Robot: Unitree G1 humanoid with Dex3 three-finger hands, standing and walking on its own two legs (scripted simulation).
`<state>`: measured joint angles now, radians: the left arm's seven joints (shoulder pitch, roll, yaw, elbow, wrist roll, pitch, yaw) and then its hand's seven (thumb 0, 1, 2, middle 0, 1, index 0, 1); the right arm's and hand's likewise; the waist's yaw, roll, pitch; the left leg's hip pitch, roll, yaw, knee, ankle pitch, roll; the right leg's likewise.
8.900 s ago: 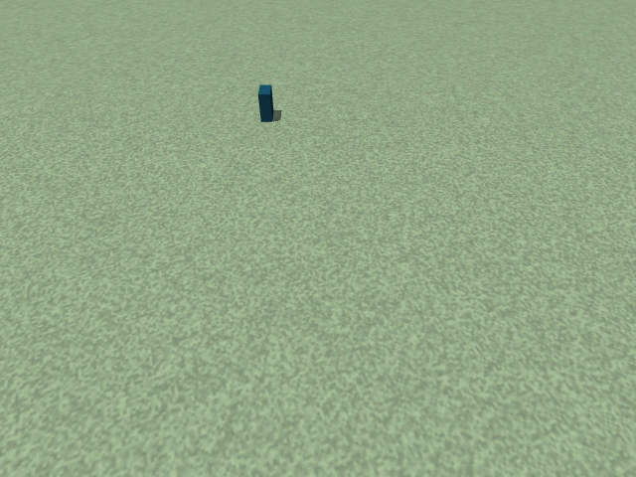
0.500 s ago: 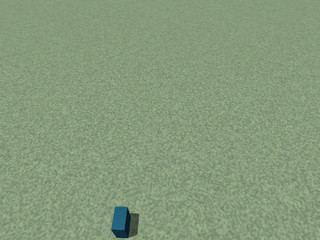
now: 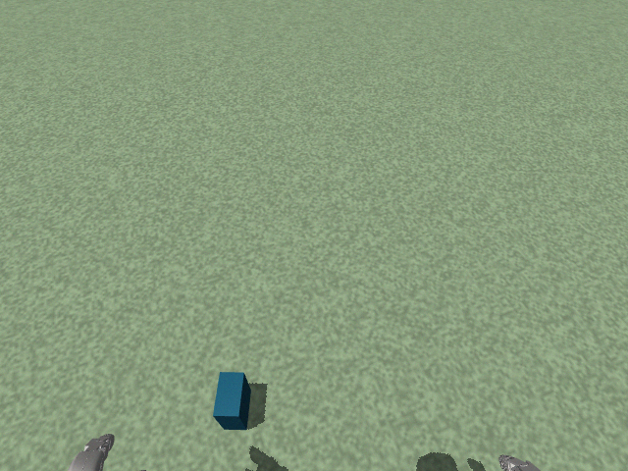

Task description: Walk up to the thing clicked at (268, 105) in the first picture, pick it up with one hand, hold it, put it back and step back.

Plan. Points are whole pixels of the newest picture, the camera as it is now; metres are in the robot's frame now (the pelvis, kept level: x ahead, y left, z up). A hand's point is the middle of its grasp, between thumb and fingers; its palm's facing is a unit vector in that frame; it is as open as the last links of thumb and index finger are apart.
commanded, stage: go down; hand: left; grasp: from the side
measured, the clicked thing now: (233, 401) +0.38 +0.22 -0.69
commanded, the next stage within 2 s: none
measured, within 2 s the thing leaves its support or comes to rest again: neither
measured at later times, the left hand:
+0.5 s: hand out of the picture +0.15 +0.30 -0.20, palm faces +0.12 -0.94 -0.32, open 17.0 cm
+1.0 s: hand (100, 454) +0.20 +0.37 -0.28, palm faces +0.22 -0.95 -0.24, open 17.5 cm
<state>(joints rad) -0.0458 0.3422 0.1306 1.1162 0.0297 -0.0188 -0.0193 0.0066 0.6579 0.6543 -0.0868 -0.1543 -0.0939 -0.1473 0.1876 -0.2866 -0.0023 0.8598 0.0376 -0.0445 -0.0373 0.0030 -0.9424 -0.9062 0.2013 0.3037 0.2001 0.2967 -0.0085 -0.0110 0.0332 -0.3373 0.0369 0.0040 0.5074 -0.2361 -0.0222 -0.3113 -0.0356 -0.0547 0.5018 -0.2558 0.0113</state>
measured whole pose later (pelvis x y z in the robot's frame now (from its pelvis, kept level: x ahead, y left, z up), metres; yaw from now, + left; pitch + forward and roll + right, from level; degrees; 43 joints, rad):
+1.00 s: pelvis -0.04 +0.01 -0.20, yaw -2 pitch +29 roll -4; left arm -0.03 0.53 0.59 0.74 -0.11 -0.22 -0.38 -0.01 -0.59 0.02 -0.10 -0.08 -0.11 -0.07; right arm 0.11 -0.30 0.00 0.61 -0.02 -0.20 -0.06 0.01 -0.89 -0.89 0.20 0.30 0.20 0.30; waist 0.00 -0.03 -0.17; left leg -1.50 0.05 -0.06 1.65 -0.65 -0.02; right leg -1.45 -0.04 -0.05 1.61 -0.66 0.02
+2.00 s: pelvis -0.08 +0.01 -0.35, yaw -6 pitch +32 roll -6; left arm -0.41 0.84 0.88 1.01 -0.18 -0.32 -0.62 -0.01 -0.50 0.11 -0.05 -0.09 -0.05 -0.10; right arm 0.07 -0.35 0.07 0.68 -0.05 -0.19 -0.07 0.00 -0.90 -0.90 0.21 0.30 0.20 0.30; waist -0.02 -0.04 -0.12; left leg -2.02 0.05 -0.13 2.13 -0.68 -0.02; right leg -1.94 -0.02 -0.08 2.06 -0.68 0.01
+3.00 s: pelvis -0.09 +0.01 -0.39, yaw -6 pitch +31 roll -7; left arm -0.44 0.88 0.94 1.03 -0.22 -0.36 -0.68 -0.02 -0.61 0.11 -0.07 -0.11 -0.06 -0.13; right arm 0.08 -0.36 0.09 0.69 -0.05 -0.18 -0.04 0.00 -0.91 -0.90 0.21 0.31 0.20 0.30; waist -0.02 -0.06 -0.09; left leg -2.12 0.04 -0.14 2.25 -0.68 -0.02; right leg -2.04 -0.02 -0.07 2.18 -0.69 0.02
